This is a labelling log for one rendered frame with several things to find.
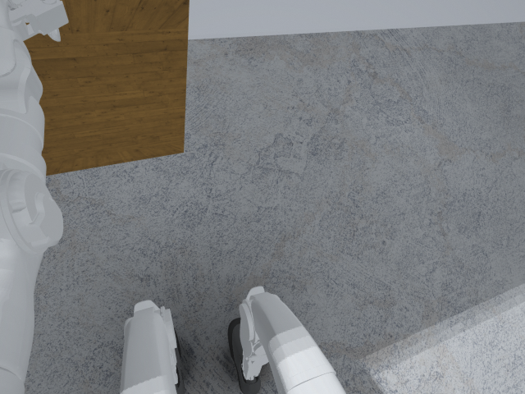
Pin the left robot forearm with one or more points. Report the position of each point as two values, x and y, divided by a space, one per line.
21 116

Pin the robot right thigh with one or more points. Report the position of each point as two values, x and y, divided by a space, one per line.
297 363

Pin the cabinet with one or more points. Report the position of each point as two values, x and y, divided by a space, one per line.
114 88

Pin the left robot upper arm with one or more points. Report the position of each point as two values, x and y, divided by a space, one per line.
30 222

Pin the left robot hand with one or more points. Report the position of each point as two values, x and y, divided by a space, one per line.
44 17

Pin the right robot foot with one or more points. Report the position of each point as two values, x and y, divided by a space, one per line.
252 385

